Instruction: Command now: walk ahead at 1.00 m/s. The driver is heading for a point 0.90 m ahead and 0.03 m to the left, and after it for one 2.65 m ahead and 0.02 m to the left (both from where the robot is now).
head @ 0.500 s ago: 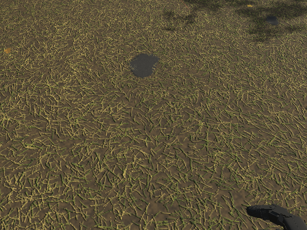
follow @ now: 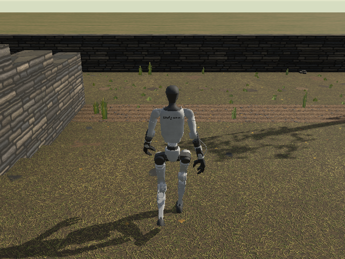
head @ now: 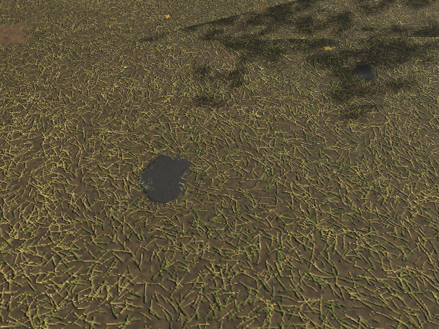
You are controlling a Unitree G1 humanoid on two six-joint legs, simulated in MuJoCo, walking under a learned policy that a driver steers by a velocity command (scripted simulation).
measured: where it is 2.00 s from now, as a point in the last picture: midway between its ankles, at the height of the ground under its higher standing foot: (207, 72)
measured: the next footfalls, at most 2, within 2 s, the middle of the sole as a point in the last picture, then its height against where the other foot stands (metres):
left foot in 0.40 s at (185, 279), level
right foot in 0.94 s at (241, 186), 0.15 m lower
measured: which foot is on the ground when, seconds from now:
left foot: up 0.00-0.38, down 0.40-0.94, up 0.96-1.00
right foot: down 0.00-0.38, up 0.40-0.92, down 0.94-1.00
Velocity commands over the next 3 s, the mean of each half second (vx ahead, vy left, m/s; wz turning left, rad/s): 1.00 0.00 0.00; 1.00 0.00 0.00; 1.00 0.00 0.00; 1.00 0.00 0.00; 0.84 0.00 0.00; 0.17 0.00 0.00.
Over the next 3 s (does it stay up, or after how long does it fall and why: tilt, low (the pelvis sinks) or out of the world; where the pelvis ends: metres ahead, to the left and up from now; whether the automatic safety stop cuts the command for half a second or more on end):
stays up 2.69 0.05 -0.43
